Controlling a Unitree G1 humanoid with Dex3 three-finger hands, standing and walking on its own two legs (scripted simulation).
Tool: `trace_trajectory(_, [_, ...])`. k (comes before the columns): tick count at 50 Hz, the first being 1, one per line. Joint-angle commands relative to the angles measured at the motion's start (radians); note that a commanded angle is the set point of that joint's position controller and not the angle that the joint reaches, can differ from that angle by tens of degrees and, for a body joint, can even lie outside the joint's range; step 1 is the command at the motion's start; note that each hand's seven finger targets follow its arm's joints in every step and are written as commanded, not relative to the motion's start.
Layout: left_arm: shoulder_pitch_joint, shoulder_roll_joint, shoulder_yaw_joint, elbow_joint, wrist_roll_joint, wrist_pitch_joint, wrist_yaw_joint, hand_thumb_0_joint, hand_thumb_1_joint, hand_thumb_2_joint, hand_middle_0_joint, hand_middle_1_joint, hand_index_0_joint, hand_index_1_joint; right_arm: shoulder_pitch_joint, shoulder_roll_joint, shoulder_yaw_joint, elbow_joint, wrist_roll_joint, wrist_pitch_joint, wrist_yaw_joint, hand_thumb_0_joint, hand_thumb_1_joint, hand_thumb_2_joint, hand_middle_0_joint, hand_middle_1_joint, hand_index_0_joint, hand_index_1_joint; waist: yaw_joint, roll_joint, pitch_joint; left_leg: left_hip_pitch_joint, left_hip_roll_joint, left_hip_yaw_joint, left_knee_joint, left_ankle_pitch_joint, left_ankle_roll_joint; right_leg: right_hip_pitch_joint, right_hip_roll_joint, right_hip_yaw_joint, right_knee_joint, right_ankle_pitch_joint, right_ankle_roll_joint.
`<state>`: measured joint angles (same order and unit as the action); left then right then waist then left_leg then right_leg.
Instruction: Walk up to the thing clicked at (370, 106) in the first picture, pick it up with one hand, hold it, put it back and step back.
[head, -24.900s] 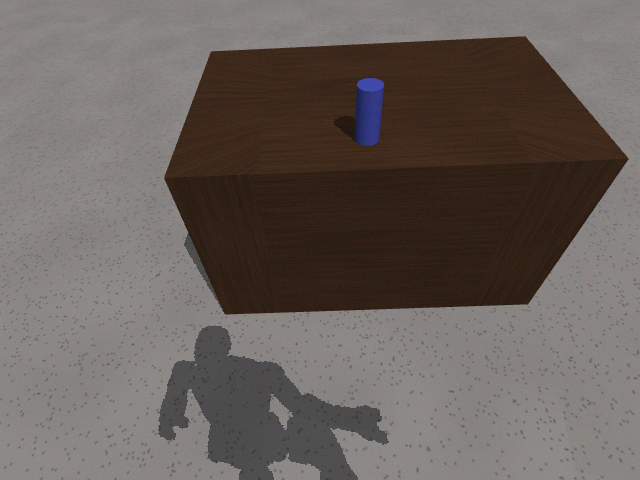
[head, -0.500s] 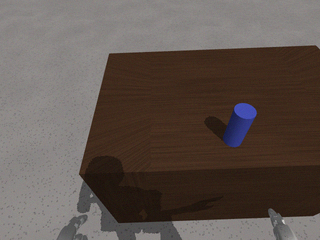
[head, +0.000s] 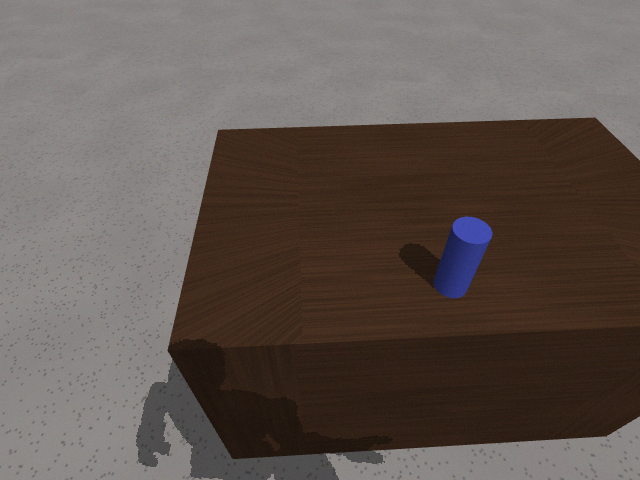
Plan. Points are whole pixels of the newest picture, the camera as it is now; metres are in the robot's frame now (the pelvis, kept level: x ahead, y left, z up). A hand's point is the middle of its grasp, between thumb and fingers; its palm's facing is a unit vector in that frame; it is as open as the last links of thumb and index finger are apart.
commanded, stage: home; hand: right
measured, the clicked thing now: (460, 259) +0.48 -0.21 -0.05
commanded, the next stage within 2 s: stand in 1.32 s
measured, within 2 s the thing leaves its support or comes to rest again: neither
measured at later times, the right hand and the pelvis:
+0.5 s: hand out of the picture +0.05 -0.26 -0.15, palm faces -0.04 +0.93 -0.37, open 17.4 cm; pelvis +0.00 +0.00 +0.00, yaw +1 degrees
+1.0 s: hand out of the picture +0.10 -0.24 -0.15, palm faces -0.04 +0.93 -0.36, open 17.5 cm; pelvis +0.02 +0.01 +0.01, yaw +1 degrees
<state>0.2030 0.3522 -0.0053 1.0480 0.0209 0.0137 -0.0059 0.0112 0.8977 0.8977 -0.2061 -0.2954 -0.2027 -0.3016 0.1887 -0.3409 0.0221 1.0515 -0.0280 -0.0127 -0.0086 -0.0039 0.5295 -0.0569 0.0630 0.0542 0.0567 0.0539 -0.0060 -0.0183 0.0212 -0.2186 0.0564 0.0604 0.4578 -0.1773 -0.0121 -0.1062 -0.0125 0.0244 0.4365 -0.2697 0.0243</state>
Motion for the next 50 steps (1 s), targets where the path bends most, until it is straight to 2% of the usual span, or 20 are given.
trace_trajectory(1, [-0.017,0.199,0.041,-0.025,-0.001,-0.028,0.008,0.0,0.897,0.9,-0.2,-0.295,-0.199,-0.296,-0.084,-0.245,-0.059,-0.04,0.004,-0.024,-0.009,0.0,0.554,-0.053,0.053,0.053,0.053,0.053,0.018,0.063,0.042,0.022,0.098,-0.157,-0.195,-0.208,0.042,-0.111,-0.064,0.061,-0.117,-0.018,-0.049])
trace_trajectory(4, [-0.021,0.202,0.043,-0.008,0.004,-0.028,0.006,0.0,0.897,0.9,-0.2,-0.295,-0.199,-0.296,-0.071,-0.244,-0.058,-0.022,0.006,-0.02,-0.007,0.0,0.537,-0.063,0.055,0.055,0.055,0.055,0.006,0.07,0.059,-0.009,0.094,-0.168,-0.225,-0.298,0.036,-0.126,-0.057,0.058,-0.128,-0.075,-0.047])
trace_trajectory(6, [-0.025,0.199,0.043,-0.001,0.004,-0.029,0.005,0.0,0.897,0.9,-0.2,-0.295,-0.199,-0.296,-0.08,-0.24,-0.06,-0.017,0.005,-0.019,-0.006,0.0,0.567,-0.046,0.052,0.05,0.052,0.05,0.008,0.053,0.037,0.01,0.095,-0.166,-0.22,-0.276,0.037,-0.123,-0.062,0.061,-0.129,-0.06,-0.049])
trace_trajectory(7, [-0.014,0.196,0.04,0.004,0.004,-0.033,0.005,0.0,0.897,0.9,-0.2,-0.295,-0.199,-0.296,-0.087,-0.234,-0.059,-0.015,0.009,-0.02,-0.004,0.0,0.563,-0.047,0.052,0.051,0.052,0.051,0.013,0.027,0.025,0.031,0.091,-0.153,-0.19,-0.21,0.038,-0.114,-0.075,0.072,-0.147,-0.041,-0.052])
trace_trajectory(8, [-0.024,0.201,0.041,0.007,0.004,-0.035,0.005,0.0,0.897,0.9,-0.2,-0.295,-0.199,-0.296,-0.074,-0.231,-0.059,-0.009,0.01,-0.019,-0.004,0.0,0.559,-0.05,0.052,0.052,0.052,0.052,0.002,0.021,0.02,0.04,0.082,-0.144,-0.18,-0.196,0.036,-0.127,-0.079,0.08,-0.161,-0.054,-0.052])
trace_trajectory(9, [-0.028,0.205,0.039,0.006,0.004,-0.038,0.007,0.0,0.897,0.9,-0.201,-0.295,-0.199,-0.296,-0.074,-0.223,-0.057,-0.005,0.013,-0.019,-0.002,0.0,0.571,-0.043,0.051,0.05,0.051,0.05,0.002,-0.012,0.006,0.07,0.075,-0.128,-0.149,-0.126,0.034,-0.124,-0.09,0.091,-0.177,-0.041,-0.053])
trace_trajectory(11, [-0.044,0.21,0.04,0.008,0.001,-0.04,0.008,0.0,0.897,0.9,-0.201,-0.296,-0.2,-0.297,-0.06,-0.22,-0.055,0.006,0.014,-0.022,0.0,0.0,0.57,-0.043,0.051,0.05,0.051,0.05,-0.01,-0.007,0.007,0.096,0.074,-0.123,-0.14,-0.089,0.032,-0.141,-0.096,0.097,-0.182,-0.029,-0.053])
trace_trajectory(14, [-0.052,0.215,0.039,0.01,0.001,-0.04,0.012,0.0,0.897,0.9,-0.2,-0.295,-0.199,-0.297,-0.068,-0.221,-0.058,0.011,0.013,-0.016,0.002,0.0,0.558,-0.05,0.052,0.052,0.052,0.052,-0.011,-0.029,0.032,0.096,0.068,-0.116,-0.125,-0.075,0.032,-0.167,-0.099,0.1,-0.203,-0.068,-0.049])
trace_trajectory(17, [-0.04,0.216,0.041,0.018,-0.002,-0.035,0.012,0.0,0.897,0.9,-0.2,-0.295,-0.199,-0.297,-0.066,-0.226,-0.058,0.016,0.013,-0.012,0.002,0.0,0.54,-0.061,0.054,0.055,0.054,0.055,-0.008,-0.008,0.049,0.073,0.07,-0.125,-0.142,-0.111,0.031,-0.161,-0.094,0.091,-0.197,-0.075,-0.049])
trace_trajectory(23, [-0.04,0.215,0.043,0.026,-0.005,-0.036,0.014,0.0,0.897,0.901,-0.2,-0.297,-0.2,-0.297,-0.07,-0.226,-0.054,0.022,0.017,-0.016,0.0,0.0,0.555,-0.051,0.052,0.052,0.052,0.052,-0.005,0.026,-0.005,0.091,0.079,-0.12,-0.144,-0.02,0.036,-0.084,-0.1,0.081,-0.167,0.064,-0.047])
trace_trajectory(28, [-0.053,0.21,0.041,0.029,-0.007,-0.037,0.018,0.0,0.897,0.9,-0.2,-0.296,-0.2,-0.297,-0.078,-0.23,-0.052,0.028,0.019,-0.019,-0.005,0.0,0.548,-0.056,0.053,0.053,0.053,0.053,0.002,0.022,-0.049,0.124,0.089,-0.111,-0.113,0.164,0.039,-0.024,-0.11,0.072,-0.151,0.2,-0.038])
trace_trajectory(31, [-0.053,0.204,0.039,0.035,-0.008,-0.033,0.017,0.0,0.897,0.901,-0.201,-0.296,-0.2,-0.297,-0.082,-0.23,-0.05,0.033,0.02,-0.019,-0.006,0.0,0.571,-0.042,0.051,0.049,0.051,0.049,0.001,0.04,-0.024,0.114,0.084,-0.11,-0.128,0.128,0.035,-0.035,-0.107,0.066,-0.158,0.166,-0.034])
trace_trajectory(35, [-0.064,0.204,0.038,0.032,-0.008,-0.034,0.017,0.0,0.897,0.901,-0.201,-0.297,-0.2,-0.298,-0.101,-0.227,-0.05,0.034,0.02,-0.019,-0.007,0.0,0.551,-0.054,0.053,0.053,0.053,0.052,0.003,0.029,-0.018,0.124,0.085,-0.11,-0.125,0.173,0.033,-0.034,-0.111,0.06,-0.166,0.197,-0.032])
trace_trajectory(38, [-0.075,0.203,0.041,0.035,-0.006,-0.031,0.017,0.0,0.897,0.901,-0.2,-0.296,-0.2,-0.297,-0.093,-0.227,-0.052,0.035,0.017,-0.015,-0.006,0.0,0.538,-0.062,0.054,0.055,0.054,0.055,-0.001,0.031,-0.003,0.101,0.082,-0.113,-0.152,0.073,0.034,-0.039,-0.109,0.056,-0.174,0.122,-0.031])
trace_trajectory(41, [-0.079,0.198,0.04,0.035,-0.004,-0.032,0.017,0.0,0.897,0.901,-0.201,-0.296,-0.2,-0.298,-0.114,-0.225,-0.056,0.031,0.017,-0.016,-0.005,0.0,0.582,-0.036,0.05,0.047,0.05,0.047,0.003,0.01,-0.008,0.106,0.084,-0.117,-0.147,0.11,0.033,-0.032,-0.111,0.05,-0.177,0.136,-0.032])
trace_trajectory(43, [-0.082,0.202,0.041,0.035,-0.004,-0.034,0.017,0.0,0.897,0.901,-0.201,-0.296,-0.2,-0.297,-0.109,-0.229,-0.058,0.034,0.018,-0.016,-0.003,0.0,0.561,-0.048,0.052,0.051,0.052,0.051,-0.001,0.012,0.008,0.097,0.08,-0.118,-0.155,0.071,0.032,-0.039,-0.111,0.052,-0.188,0.108,-0.031])
trace_trajectory(44, [-0.089,0.206,0.043,0.029,-0.003,-0.036,0.018,0.0,0.897,0.9,-0.201,-0.296,-0.2,-0.297,-0.118,-0.228,-0.06,0.031,0.017,-0.017,-0.003,0.0,0.552,-0.054,0.053,0.053,0.053,0.053,0.002,0.003,-0.036,0.124,0.084,-0.114,-0.135,0.144,0.036,-0.012,-0.118,0.053,-0.181,0.174,-0.032])
trace_trajectory(46, [-0.083,0.199,0.042,0.029,-0.005,-0.035,0.018,0.0,0.897,0.901,-0.201,-0.296,-0.2,-0.297,-0.118,-0.23,-0.062,0.032,0.019,-0.02,-0.005,0.0,0.564,-0.046,0.051,0.05,0.051,0.05,0.0,0.018,-0.042,0.151,0.084,-0.11,-0.136,0.157,0.034,-0.031,-0.115,0.048,-0.179,0.168,-0.031])
trace_trajectory(48, [-0.093,0.201,0.043,0.023,-0.007,-0.037,0.019,0.0,0.897,0.901,-0.201,-0.296,-0.2,-0.297,-0.111,-0.226,-0.06,0.033,0.02,-0.023,-0.005,0.0,0.55,-0.055,0.053,0.053,0.053,0.053,0.0,0.03,-0.087,0.166,0.092,-0.107,-0.122,0.265,0.037,0.017,-0.122,0.046,-0.161,0.254,-0.03])
trace_trajectory(50, [-0.091,0.198,0.043,0.025,-0.008,-0.034,0.019,0.0,0.897,0.901,-0.201,-0.296,-0.2,-0.297,-0.111,-0.226,-0.06,0.039,0.02,-0.022,-0.006,0.0,0.557,-0.051,0.052,0.052,0.052,0.052,0.001,0.033,-0.079,0.163,0.089,-0.108,-0.132,0.247,0.036,0.019,-0.118,0.04,-0.161,0.232,-0.027])
